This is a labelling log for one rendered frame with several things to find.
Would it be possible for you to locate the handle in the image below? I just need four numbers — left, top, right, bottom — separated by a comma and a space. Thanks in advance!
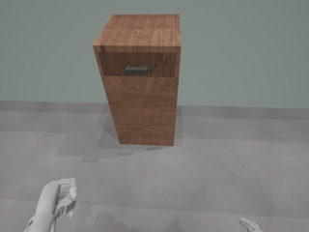
126, 65, 148, 75

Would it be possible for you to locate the drawer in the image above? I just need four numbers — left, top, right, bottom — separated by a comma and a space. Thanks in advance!
99, 51, 176, 77

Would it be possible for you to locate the right robot hand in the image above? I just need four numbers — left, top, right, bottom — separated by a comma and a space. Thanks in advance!
239, 217, 264, 232

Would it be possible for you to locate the left robot forearm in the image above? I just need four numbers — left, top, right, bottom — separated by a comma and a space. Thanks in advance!
24, 213, 56, 232

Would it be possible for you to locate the left robot hand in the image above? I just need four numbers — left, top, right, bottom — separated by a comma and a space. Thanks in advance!
35, 178, 77, 218

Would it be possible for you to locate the cabinet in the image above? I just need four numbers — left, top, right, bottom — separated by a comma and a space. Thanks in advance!
93, 14, 182, 147

